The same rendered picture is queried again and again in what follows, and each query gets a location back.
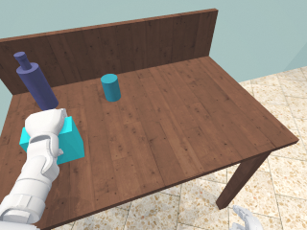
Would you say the right robot hand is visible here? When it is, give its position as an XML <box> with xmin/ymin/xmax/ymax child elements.
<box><xmin>229</xmin><ymin>205</ymin><xmax>264</xmax><ymax>230</ymax></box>

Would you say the sponge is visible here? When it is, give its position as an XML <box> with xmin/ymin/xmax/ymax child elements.
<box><xmin>19</xmin><ymin>116</ymin><xmax>84</xmax><ymax>165</ymax></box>

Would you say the table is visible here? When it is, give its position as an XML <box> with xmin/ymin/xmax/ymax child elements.
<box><xmin>0</xmin><ymin>8</ymin><xmax>299</xmax><ymax>230</ymax></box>

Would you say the left robot upper arm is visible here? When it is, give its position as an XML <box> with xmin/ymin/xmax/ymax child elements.
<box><xmin>0</xmin><ymin>220</ymin><xmax>40</xmax><ymax>230</ymax></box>

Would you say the robot left forearm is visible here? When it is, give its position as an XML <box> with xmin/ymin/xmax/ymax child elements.
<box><xmin>0</xmin><ymin>132</ymin><xmax>59</xmax><ymax>224</ymax></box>

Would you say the left robot hand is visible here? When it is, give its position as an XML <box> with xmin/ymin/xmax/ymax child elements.
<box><xmin>25</xmin><ymin>108</ymin><xmax>68</xmax><ymax>156</ymax></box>

